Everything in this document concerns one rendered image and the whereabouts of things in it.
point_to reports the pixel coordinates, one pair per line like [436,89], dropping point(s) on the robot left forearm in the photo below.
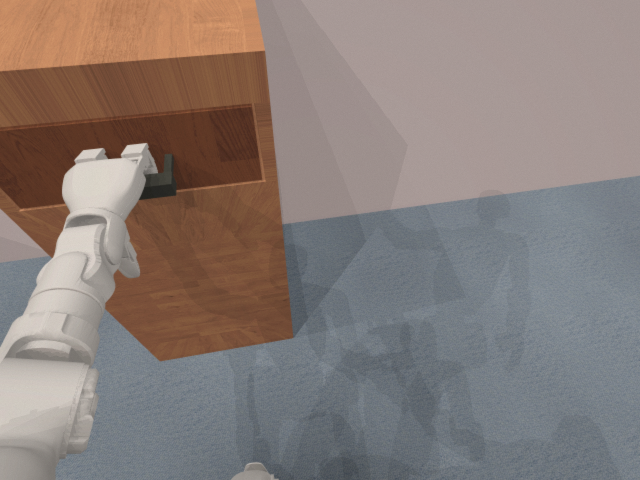
[63,314]

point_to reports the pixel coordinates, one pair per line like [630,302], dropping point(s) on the left robot shin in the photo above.
[255,466]

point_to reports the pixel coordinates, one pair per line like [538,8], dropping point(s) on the drawer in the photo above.
[210,146]

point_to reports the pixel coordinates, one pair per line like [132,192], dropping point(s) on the robot left upper arm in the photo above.
[47,410]

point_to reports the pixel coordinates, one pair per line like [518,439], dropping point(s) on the handle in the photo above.
[160,184]

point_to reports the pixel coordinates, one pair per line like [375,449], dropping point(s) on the left robot hand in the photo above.
[114,185]

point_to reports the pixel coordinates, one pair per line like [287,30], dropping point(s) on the cabinet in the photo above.
[213,273]

